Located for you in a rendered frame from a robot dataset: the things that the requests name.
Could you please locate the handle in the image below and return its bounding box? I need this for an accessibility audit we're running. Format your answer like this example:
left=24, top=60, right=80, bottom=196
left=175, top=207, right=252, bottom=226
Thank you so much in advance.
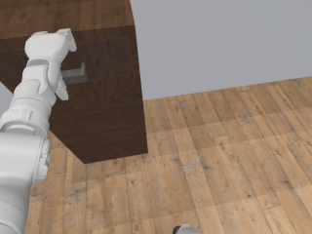
left=60, top=62, right=88, bottom=85

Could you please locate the left robot hand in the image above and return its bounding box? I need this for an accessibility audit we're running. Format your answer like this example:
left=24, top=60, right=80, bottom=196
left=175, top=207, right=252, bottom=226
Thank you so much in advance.
left=24, top=28, right=77, bottom=100

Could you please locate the robot left forearm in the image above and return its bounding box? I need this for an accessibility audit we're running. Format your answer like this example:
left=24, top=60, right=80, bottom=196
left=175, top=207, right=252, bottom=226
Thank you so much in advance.
left=0, top=56, right=60, bottom=139

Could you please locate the drawer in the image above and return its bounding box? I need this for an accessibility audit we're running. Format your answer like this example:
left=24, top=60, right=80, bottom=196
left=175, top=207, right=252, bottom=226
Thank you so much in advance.
left=0, top=36, right=133, bottom=87

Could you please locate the cabinet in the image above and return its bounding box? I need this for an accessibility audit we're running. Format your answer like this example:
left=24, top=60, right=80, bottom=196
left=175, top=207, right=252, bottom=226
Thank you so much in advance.
left=0, top=0, right=148, bottom=165

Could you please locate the left robot upper arm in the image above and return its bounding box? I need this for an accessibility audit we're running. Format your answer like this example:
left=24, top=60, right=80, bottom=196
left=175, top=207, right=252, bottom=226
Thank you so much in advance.
left=0, top=132, right=51, bottom=234

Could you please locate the robot right shin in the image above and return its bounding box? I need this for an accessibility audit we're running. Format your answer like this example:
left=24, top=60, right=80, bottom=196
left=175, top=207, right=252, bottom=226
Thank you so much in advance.
left=177, top=224, right=190, bottom=232

